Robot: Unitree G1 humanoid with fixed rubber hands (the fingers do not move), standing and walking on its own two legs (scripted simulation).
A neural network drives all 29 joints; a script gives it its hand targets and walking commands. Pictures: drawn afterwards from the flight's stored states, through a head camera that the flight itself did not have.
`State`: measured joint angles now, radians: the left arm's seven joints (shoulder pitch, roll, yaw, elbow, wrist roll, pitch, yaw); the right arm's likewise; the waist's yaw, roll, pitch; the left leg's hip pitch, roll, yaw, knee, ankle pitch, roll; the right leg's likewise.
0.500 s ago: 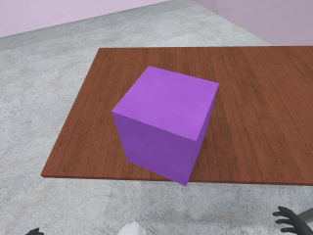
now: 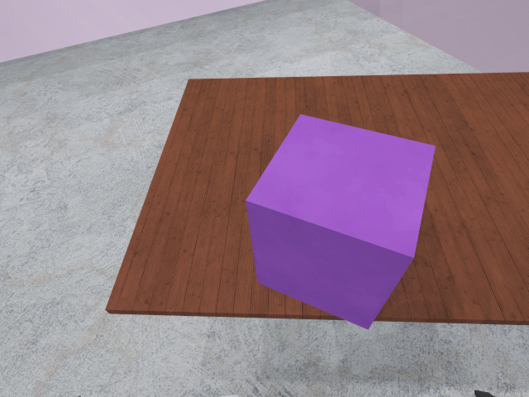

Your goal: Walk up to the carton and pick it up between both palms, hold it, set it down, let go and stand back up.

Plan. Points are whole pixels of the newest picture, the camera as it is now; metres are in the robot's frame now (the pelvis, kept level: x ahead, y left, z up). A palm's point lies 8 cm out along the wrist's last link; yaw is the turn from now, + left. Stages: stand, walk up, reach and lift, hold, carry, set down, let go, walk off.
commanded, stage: walk up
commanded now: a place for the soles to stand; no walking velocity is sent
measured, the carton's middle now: (334, 223) +0.38 -0.09 +0.03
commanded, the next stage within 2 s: none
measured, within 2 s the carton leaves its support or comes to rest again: neither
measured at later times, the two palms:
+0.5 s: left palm out of the picture +0.08 +0.32 -0.07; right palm out of the picture +0.13 -0.31 -0.08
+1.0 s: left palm out of the picture +0.10 +0.29 -0.07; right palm out of the picture +0.09 -0.38 -0.08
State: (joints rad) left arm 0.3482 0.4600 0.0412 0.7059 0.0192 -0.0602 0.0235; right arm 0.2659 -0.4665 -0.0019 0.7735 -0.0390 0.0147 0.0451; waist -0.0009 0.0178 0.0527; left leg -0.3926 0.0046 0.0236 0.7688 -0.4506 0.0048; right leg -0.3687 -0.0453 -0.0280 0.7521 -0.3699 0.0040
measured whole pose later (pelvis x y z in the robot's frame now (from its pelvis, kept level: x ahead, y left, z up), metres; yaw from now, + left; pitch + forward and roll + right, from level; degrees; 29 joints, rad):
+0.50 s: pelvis +0.00 +0.00 +0.00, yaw +0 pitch +0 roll +0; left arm 0.34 0.45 0.01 0.71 0.02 -0.06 0.01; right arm 0.13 -0.44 0.00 0.84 -0.03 -0.03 0.03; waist 0.00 0.01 0.01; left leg -0.38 0.01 0.02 0.73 -0.34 0.01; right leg -0.36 -0.04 -0.03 0.74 -0.37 0.01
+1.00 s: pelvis +0.01 -0.03 +0.00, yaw -2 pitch +0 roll +1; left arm 0.34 0.45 0.06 0.71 0.02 -0.02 -0.03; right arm 0.23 -0.50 0.00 0.88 -0.03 -0.05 -0.01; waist 0.00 -0.02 0.02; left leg -0.41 0.02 0.03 0.79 -0.54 0.01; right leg -0.36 0.00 -0.03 0.73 -0.38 -0.04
